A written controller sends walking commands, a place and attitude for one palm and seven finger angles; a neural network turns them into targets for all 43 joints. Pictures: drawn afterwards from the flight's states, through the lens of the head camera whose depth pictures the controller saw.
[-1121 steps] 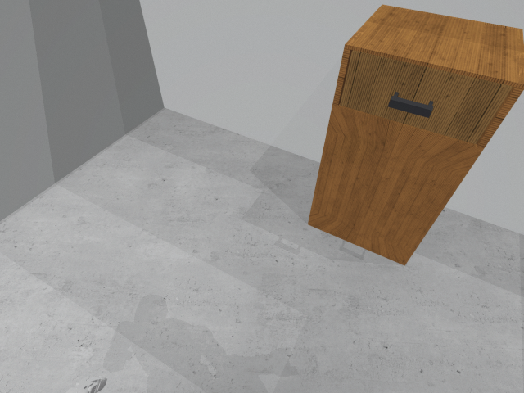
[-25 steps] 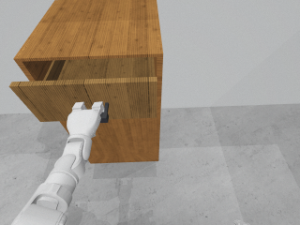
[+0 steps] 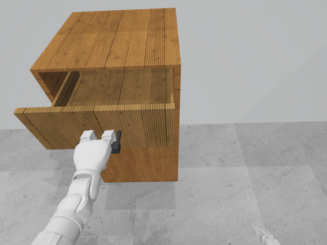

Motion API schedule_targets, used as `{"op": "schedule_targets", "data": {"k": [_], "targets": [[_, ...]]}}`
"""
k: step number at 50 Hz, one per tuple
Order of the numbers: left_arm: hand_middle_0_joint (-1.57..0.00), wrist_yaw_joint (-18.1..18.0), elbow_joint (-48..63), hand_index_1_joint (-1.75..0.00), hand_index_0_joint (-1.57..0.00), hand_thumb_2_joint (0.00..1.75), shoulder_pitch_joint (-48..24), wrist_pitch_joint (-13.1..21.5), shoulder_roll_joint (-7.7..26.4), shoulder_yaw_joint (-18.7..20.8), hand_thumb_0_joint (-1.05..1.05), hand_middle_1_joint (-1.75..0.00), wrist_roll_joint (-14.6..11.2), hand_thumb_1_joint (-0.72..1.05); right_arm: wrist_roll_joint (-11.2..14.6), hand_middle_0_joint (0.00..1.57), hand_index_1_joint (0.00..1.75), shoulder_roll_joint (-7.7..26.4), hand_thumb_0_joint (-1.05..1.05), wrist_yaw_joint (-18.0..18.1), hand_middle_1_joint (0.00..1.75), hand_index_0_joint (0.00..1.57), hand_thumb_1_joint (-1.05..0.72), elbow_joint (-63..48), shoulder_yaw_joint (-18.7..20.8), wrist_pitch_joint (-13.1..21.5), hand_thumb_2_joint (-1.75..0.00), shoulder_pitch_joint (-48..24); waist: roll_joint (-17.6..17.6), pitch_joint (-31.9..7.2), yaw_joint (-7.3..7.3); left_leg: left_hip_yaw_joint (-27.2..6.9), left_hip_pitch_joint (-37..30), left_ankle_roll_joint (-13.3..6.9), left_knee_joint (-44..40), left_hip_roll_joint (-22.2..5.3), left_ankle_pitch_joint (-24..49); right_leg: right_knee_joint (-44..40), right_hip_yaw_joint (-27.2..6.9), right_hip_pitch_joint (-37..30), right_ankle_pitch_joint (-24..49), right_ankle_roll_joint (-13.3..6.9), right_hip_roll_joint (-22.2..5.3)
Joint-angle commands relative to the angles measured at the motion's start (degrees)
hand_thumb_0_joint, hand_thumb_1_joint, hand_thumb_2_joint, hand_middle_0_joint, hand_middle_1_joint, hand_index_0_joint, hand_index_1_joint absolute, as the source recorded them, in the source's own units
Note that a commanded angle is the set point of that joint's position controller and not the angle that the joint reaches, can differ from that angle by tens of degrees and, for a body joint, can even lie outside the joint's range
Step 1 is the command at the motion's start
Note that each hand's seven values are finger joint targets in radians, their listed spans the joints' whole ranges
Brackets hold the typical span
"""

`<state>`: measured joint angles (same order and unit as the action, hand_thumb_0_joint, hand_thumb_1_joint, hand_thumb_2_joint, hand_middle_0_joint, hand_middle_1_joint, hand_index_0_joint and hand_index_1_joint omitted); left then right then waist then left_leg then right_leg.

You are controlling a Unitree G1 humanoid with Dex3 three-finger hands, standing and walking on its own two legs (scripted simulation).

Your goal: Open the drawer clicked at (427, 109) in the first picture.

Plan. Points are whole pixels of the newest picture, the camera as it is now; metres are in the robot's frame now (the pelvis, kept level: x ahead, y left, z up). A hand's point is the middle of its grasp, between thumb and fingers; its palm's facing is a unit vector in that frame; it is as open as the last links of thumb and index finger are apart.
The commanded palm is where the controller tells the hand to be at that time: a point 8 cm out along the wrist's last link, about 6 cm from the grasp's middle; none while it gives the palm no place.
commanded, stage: pull the drawer open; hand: left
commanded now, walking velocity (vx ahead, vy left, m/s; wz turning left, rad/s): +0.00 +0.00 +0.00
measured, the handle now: (100, 141) +0.39 +0.20 +0.02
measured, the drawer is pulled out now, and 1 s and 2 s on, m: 0.17 0.29 0.30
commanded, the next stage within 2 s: open the thumb to release the handle in 1.22 s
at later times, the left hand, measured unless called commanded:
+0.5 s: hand (97, 181) +0.28 +0.19 +0.00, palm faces +0.01 -0.10 -1.00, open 5.7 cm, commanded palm +0.25 +0.19 +0.05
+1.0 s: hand (91, 207) +0.21 +0.19 +0.00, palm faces +0.01 -0.11 -0.99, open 5.7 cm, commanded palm +0.18 +0.19 +0.05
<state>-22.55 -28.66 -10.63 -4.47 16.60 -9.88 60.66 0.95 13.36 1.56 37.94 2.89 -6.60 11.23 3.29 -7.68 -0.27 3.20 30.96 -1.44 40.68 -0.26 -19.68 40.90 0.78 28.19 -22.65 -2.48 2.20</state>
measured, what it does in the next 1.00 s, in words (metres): stands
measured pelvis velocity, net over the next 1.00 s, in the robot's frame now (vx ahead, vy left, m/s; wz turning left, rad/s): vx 0.00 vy -0.01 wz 0.01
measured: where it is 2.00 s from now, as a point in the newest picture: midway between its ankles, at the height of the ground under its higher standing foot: outside the picture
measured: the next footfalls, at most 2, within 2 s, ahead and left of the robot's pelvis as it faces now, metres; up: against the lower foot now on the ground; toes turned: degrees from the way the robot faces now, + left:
none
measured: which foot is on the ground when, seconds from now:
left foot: down 0.00-1.00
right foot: down 0.00-1.00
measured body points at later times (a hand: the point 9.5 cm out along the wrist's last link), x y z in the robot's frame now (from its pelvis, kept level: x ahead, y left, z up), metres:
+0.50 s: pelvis +0.00 -0.01 +0.00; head +0.02 -0.03 +0.45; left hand +0.27 +0.19 +0.05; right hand +0.18 -0.24 -0.12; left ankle +0.00 +0.10 -0.72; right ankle -0.03 -0.09 -0.72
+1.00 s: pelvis +0.00 -0.01 -0.01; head +0.02 -0.05 +0.44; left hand +0.21 +0.19 +0.05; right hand +0.21 -0.23 -0.11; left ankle +0.00 +0.10 -0.72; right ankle -0.03 -0.09 -0.72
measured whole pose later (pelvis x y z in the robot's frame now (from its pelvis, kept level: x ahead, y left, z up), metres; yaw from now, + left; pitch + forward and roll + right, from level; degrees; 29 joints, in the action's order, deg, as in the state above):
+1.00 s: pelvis +0.00 -0.01 -0.01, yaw +0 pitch +7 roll +1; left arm -23.2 -0.8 18.3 -3.9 17.6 -10.5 61.1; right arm -1.1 12.8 -0.3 34.4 1.0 -5.5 5.6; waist 3.4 -6.2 3.1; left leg 2.7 29.4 -0.3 43.2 -0.3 -21.0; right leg 45.0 1.3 27.2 -25.0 -3.6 2.2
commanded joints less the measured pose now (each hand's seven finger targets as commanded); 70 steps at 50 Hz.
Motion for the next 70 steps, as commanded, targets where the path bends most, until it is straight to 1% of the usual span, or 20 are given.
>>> {"op": "schedule_targets", "data": {"k": [1, 5, 6, 9, 16, 20, 22, 25, 31, 37, 40, 43, 52, 53, 60, 65, 66, 67, 68, 70], "targets": [[-0.4, -2.61, 12.91, -1.35, -0.4, 0.9, -11.73, -0.67, 8.17, 5.1, 0.0, -1.35, -0.83, 0.9, -0.22, 0.2, 0.3, 6.88, 0.0, 0.25, 0.3, 0.2, -0.9, -7.69, 2.0, 2.48, -0.9, -4.37, -4.69, -13.48, 0.93, -1.54, -10.79, -0.81, -2.96, 2.07, 17.38, -5.16, -0.99, -4.9, 22.46, 0.26, 0.54], [-0.4, -2.72, 14.49, -1.35, -0.4, 0.9, -9.71, -0.97, 7.28, 4.31, 0.0, -1.35, -0.54, 0.9, -0.3, 0.2, 0.3, 6.51, 0.0, 0.21, 0.3, 0.2, -0.9, -8.17, 1.85, 2.74, -0.9, -5.42, -2.94, -12.46, 1.42, -1.52, -11.37, -0.74, -3.11, 2.11, 16.59, -5.35, -0.9, -4.04, 20.72, 0.1, 0.46], [-0.4, -2.72, 14.5, -1.35, -0.4, 0.9, -10.12, -1.08, 7.88, 4.74, 0.0, -1.35, -0.57, 0.9, -0.35, 0.2, 0.3, 6.63, 0.0, 0.29, 0.3, 0.2, -0.9, -7.94, 1.75, 2.73, -0.9, -5.4, -4.09, -12.86, 1.33, -1.61, -11.14, -0.77, -3.01, 2.16, 16.38, -5.24, -1.0, -4.49, 20.88, 0.16, 0.44], [-0.4, -2.61, 17.1, -1.35, -0.4, 0.9, -6.56, -1.28, 6.93, 4.29, 0.0, -1.35, -0.38, 0.9, -0.47, 0.2, 0.3, 6.4, 0.0, 0.07, 0.3, 0.2, -0.9, -8.67, 1.76, 2.76, -0.9, -6.34, -2.67, -14.1, 2.0, -1.68, -12.39, -0.55, -2.8, 2.14, 18.28, -4.89, -0.97, -4.96, 22.21, -0.09, 0.56], [-0.4, -2.24, 20.07, -1.35, -0.4, 0.9, -2.75, -1.45, 6.29, 3.5, 0.0, -1.35, -0.59, 0.9, -0.62, 0.2, 0.3, 6.11, 0.0, -0.1, 0.3, 0.2, -0.9, -9.25, 1.29, 2.96, -0.9, -7.82, -4.08, -11.47, 2.02, -1.81, -11.57, -0.6, -2.92, 2.11, 16.17, -5.0, -0.98, -4.11, 20.56, 0.07, 0.44], [-0.4, -2.11, 23.87, -1.35, -0.4, 0.9, 1.34, -1.48, 5.93, 3.23, 0.0, -1.35, -0.62, 0.9, -0.87, 0.2, 0.3, 5.97, 0.0, -0.39, 0.3, 0.2, -0.9, -10.0, 1.09, 3.14, -0.9, -8.47, -4.13, -12.48, 2.6, -1.81, -12.08, -0.56, -2.65, 2.09, 17.51, -4.55, -1.24, -5.1, 22.64, 0.12, 0.19], [-0.4, -1.97, 23.73, -1.35, -0.4, 0.9, 3.24, -1.54, 6.82, 4.37, 0.0, -1.35, -0.73, 0.9, -0.9, 0.2, 0.3, 5.92, 0.0, -0.32, 0.3, 0.2, -0.9, -9.88, 1.01, 3.09, -0.9, -8.8, -6.12, -11.14, 2.57, -1.79, -11.08, -0.55, -2.64, 2.22, 16.44, -4.75, -1.35, -5.26, 22.63, 0.33, 0.15], [-0.4, -1.94, 26.47, -1.35, -0.4, 0.9, 4.7, -1.49, 6.24, 3.49, 0.0, -1.35, -0.52, 0.9, -1.04, 0.2, 0.3, 5.73, 0.0, -0.49, 0.3, 0.2, -0.9, -10.34, 0.75, 3.14, -0.9, -9.66, -3.35, -10.96, 2.86, -1.83, -11.59, -0.41, -2.7, 2.27, 16.23, -4.59, -1.63, -4.82, 21.93, 0.1, 0.12], [-0.4, -1.93, 31.17, -1.35, -0.4, 0.9, 12.43, -1.37, 5.24, 2.86, 0.0, -1.35, -0.98, 0.9, -1.28, 0.2, 0.3, 5.28, 0.0, -1.21, 0.3, 0.2, -0.9, -11.28, 0.77, 3.26, -0.9, -10.43, -3.73, -10.9, 3.4, -1.96, -12.22, -0.43, -2.06, 2.1, 17.84, -3.97, -1.49, -5.15, 23.79, 0.06, 0.06], [-0.4, -2.31, 34.12, -1.35, -0.4, 0.9, 19.01, -0.85, 6.96, 5.01, 0.0, -1.35, -1.25, 0.9, -1.58, 0.2, 0.3, 5.16, 0.0, -1.21, 0.3, 0.2, -0.9, -11.85, 0.25, 3.62, -0.9, -11.8, -5.69, -9.05, 3.84, -1.76, -10.03, -0.33, -1.76, 2.55, 15.4, -3.93, -2.57, -5.75, 25.04, 0.46, -0.38], [-0.4, -2.75, 36.98, -1.35, -0.4, 0.9, 19.45, -0.33, 8.01, 6.16, 0.0, -1.35, -0.81, 0.9, -1.83, 0.2, 0.3, 5.1, 0.0, -1.23, 0.3, 0.2, -0.9, -12.06, 0.21, 3.72, -0.9, -12.2, -4.13, -9.66, 4.12, -1.74, -10.65, -0.26, -1.54, 2.51, 15.46, -3.69, -3.11, -5.44, 24.74, 0.24, -0.37], [-0.4, -3.13, 38.3, -1.35, -0.4, 0.9, 22.37, -0.22, 6.22, 4.45, 0.0, -1.35, -0.52, 0.9, -1.96, 0.2, 0.3, 4.78, 0.0, -1.63, 0.3, 0.2, -0.9, -12.22, 0.15, 3.79, -0.9, -12.37, -3.56, -9.03, 3.92, -1.89, -10.83, -0.19, -0.98, 2.48, 15.54, -3.11, -2.33, -4.15, 23.58, 0.13, -0.22], [-0.4, -3.69, 40.68, -1.35, -0.4, 0.9, 25.47, 0.32, 6.8, 5.06, 0.0, -1.35, -0.31, 0.9, -2.51, 0.2, 0.3, 4.6, 0.0, -1.66, 0.3, 0.2, -0.9, -12.7, -0.2, 3.91, -0.9, -13.08, -4.66, -8.04, 3.83, -2.12, -9.39, -0.31, 0.12, 2.72, 11.97, -3.24, -3.44, -2.54, 20.85, 0.4, -0.49], [-0.4, -3.8, 40.51, -1.35, -0.4, 0.9, 26.6, 0.5, 8.02, 6.51, 0.0, -1.35, -0.27, 0.9, -2.46, 0.2, 0.3, 4.54, 0.0, -1.63, 0.3, 0.2, -0.9, -12.71, -0.13, 3.92, -0.9, -13.02, -5.3, -7.88, 4.06, -2.13, -9.12, -0.25, 0.24, 2.73, 12.01, -3.13, -3.65, -2.68, 21.22, 0.34, -0.4], [-0.4, -3.19, 43.45, -1.35, -0.4, 0.9, 35.52, 0.78, 7.51, 6.02, 0.0, -1.35, -0.93, 0.9, -2.4, 0.2, 0.3, 4.3, 0.0, -2.35, 0.3, 0.2, -0.9, -14.02, -0.62, 4.01, -0.9, -13.58, -3.34, -8.63, 5.65, -1.86, -8.29, -0.14, 0.61, 2.9, 12.73, -2.29, -4.24, -4.03, 22.72, 0.21, -0.68], [-0.4, -3.25, 45.42, -1.35, -0.4, 0.9, 40.57, 1.48, 8.31, 7.41, 0.0, -1.35, -1.14, 0.9, -2.62, 0.2, 0.3, 4.5, 0.0, -3.06, 0.3, 0.2, -0.9, -14.51, -0.85, 4.04, -0.9, -13.3, -3.53, -8.46, 5.91, -1.93, -7.11, -0.06, 1.4, 2.87, 14.5, -0.82, -4.73, -4.34, 26.59, 0.08, -0.57], [-0.4, -3.99, 43.61, -1.35, -0.4, 0.9, 20.6, 1.33, 13.15, 10.26, 0.0, -1.35, 0.36, 0.9, -2.7, 0.2, 0.3, 5.64, 0.0, -1.81, 0.3, 0.2, -0.9, -11.77, -0.89, 3.2, -0.9, -13.51, -4.17, -6.53, 1.87, -2.49, -6.1, -0.17, 2.11, 2.85, 11.57, -1.3, -5.1, -0.76, 24.77, 0.38, -0.82], [-0.4, -4.71, 42.44, -1.34, -0.4, 0.87, 20.98, 1.58, 12.81, 11.76, 0.0, -1.34, 1.01, 0.83, -3.19, 0.2, 0.3, 4.85, 0.0, -1.17, 0.3, 0.2, -0.9, -12.11, -0.31, 3.56, -0.9, -13.03, -3.34, -8.56, 3.71, -2.05, -6.12, -0.16, 2.18, 2.94, 10.55, -1.58, -5.43, -1.72, 23.11, 0.61, -0.93], [-0.39, -5.13, 39.4, -1.34, -0.39, 0.84, 24.64, 1.54, 12.15, 11.75, 0.0, -1.34, 1.31, 0.76, -3.1, 0.2, 0.3, 4.62, 0.0, -1.05, 0.3, 0.2, -0.9, -12.11, -0.43, 3.95, -0.9, -12.66, -3.02, -6.91, 3.61, -2.15, -5.81, -0.04, 2.29, 3.04, 10.18, -1.6, -5.12, -0.86, 22.4, 0.38, -0.68], [-0.38, -5.41, 38.33, -1.32, -0.38, 0.78, 26.34, 1.01, 10.73, 10.76, 0.0, -1.32, 0.41, 0.62, -2.77, 0.2, 0.3, 4.68, 0.0, -0.95, 0.3, 0.2, -0.9, -11.97, -0.41, 4.09, -0.9, -12.39, -3.11, -8.76, 3.99, -2.04, -6.25, -0.07, 2.19, 3.02, 10.45, -1.58, -4.75, -2.01, 22.97, 0.48, -0.8]]}}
